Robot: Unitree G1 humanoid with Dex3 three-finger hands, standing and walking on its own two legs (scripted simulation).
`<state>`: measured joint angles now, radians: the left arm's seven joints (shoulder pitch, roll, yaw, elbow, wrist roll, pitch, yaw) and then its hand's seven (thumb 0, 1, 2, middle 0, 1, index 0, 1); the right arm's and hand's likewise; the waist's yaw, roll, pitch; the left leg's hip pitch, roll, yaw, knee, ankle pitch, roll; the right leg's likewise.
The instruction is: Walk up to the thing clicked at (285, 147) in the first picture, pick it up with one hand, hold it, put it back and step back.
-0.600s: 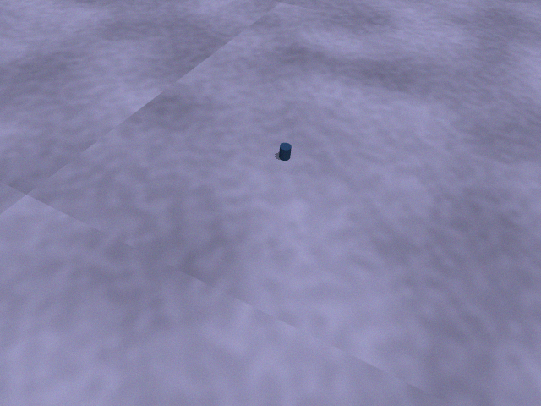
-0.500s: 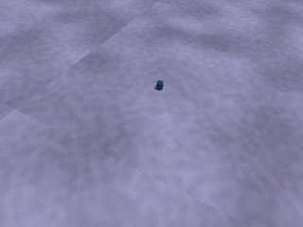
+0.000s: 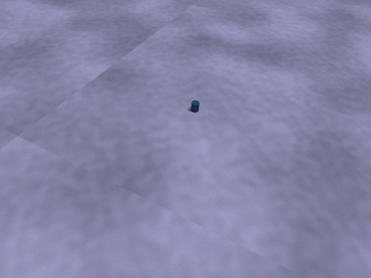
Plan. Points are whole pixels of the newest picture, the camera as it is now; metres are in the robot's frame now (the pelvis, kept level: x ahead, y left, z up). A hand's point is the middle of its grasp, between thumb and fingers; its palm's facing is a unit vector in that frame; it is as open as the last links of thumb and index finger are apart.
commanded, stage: stand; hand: left
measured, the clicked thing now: (195, 106) +1.47 -0.13 -0.74
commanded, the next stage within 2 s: walk up in 0.52 s
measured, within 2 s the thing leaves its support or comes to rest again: neither
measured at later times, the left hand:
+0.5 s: hand out of the picture +0.08 +0.25 -0.16, palm faces -0.03 -0.94 -0.34, open 7.4 cm
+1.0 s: hand (103, 258) +0.20 +0.18 -0.14, palm faces -0.13 -0.91 -0.40, open 7.4 cm
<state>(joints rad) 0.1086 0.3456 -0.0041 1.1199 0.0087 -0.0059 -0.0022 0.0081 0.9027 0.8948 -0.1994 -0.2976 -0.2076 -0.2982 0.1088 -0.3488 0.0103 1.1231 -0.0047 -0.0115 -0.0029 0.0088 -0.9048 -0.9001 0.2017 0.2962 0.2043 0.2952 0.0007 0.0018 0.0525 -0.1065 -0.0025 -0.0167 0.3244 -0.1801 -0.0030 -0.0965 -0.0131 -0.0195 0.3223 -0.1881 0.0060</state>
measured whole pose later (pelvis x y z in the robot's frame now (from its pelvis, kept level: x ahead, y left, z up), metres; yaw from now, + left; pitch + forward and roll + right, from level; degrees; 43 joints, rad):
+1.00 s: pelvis +0.12 -0.09 -0.02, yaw -9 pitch -3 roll -1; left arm 0.30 0.39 0.06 0.92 0.01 -0.05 -0.07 0.01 0.90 0.89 -0.20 -0.30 -0.21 -0.30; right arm 0.23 -0.47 -0.08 0.96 -0.02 -0.03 0.06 0.01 -0.91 -0.90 0.20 0.30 0.20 0.29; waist 0.03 0.07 0.06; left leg -0.39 0.07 0.03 1.05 -0.38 0.02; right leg -0.24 -0.01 -0.04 0.55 -0.26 -0.03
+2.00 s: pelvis +0.57 -0.17 -0.02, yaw -15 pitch -2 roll -2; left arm 0.36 0.43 0.04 0.85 0.01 -0.08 -0.05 0.01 0.90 0.89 -0.20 -0.30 -0.21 -0.30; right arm 0.27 -0.44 -0.07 0.87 -0.02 -0.05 0.09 0.01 -0.91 -0.90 0.20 0.30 0.20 0.30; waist 0.04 0.03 0.06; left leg -0.46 0.10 0.03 0.64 -0.19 0.01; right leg -0.13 -0.03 -0.06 0.53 -0.36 0.00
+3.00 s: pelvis +0.90 -0.22 -0.03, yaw -14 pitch -3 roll -1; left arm 0.30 0.44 0.02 0.89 0.00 -0.02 -0.01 0.01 0.90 0.89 -0.20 -0.30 -0.21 -0.30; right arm 0.23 -0.39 -0.04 0.85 -0.01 -0.06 0.03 0.01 -0.91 -0.90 0.20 0.30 0.20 0.30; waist 0.02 -0.03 0.11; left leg -0.35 0.04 0.06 0.64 -0.24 0.02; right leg -0.38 -0.04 0.00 1.01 -0.50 -0.03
